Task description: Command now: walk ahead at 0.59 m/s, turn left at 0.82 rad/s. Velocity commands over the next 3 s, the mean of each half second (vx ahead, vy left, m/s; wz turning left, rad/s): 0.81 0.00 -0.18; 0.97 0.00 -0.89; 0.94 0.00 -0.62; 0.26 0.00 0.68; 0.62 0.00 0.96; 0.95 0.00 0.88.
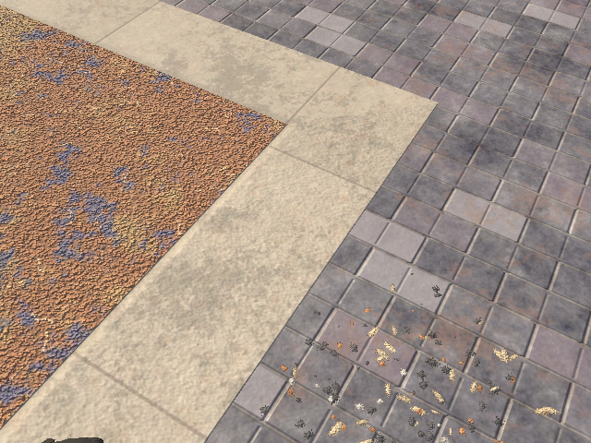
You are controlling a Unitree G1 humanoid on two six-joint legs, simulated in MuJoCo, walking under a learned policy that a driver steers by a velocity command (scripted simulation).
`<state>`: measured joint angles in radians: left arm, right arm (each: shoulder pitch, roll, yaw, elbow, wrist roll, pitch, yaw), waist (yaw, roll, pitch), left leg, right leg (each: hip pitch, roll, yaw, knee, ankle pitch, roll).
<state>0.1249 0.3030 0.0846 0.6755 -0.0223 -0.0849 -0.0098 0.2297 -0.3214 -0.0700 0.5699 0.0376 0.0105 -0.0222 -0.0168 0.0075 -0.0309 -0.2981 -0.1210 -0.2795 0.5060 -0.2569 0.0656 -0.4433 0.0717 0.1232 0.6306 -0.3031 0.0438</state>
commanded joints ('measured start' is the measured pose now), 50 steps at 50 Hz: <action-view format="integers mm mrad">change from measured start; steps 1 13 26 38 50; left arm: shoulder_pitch -20 285 142 -196 172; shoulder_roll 84 149 63 17 176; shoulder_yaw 33 21 -4 -66 12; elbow -72 69 38 -116 21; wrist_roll -17 38 44 53 37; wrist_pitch -50 7 35 71 35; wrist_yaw -7 -16 -38 -106 10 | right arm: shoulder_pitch -69 -231 111 192 76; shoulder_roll -124 -36 -66 -98 -83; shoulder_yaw -27 34 5 8 46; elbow -81 -104 34 219 50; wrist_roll -5 -92 -100 -66 -124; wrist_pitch -17 -63 -87 -139 -73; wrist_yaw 3 85 8 10 19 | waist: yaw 39 96 -59 26 -42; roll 187 -164 71 44 78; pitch -10 99 9 184 71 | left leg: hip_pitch -60 -359 395 235 -345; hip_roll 208 112 451 325 264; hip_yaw -284 266 -108 552 201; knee -170 307 -288 -344 778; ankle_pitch -341 18 -319 1000 -162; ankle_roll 134 -96 54 -41 -120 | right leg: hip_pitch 168 275 -395 -145 206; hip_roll -19 -186 -137 -63 -149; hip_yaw -45 319 -43 -329 346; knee -117 -473 603 195 -403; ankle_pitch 63 -133 0 279 77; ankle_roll -16 -245 -141 -210 -409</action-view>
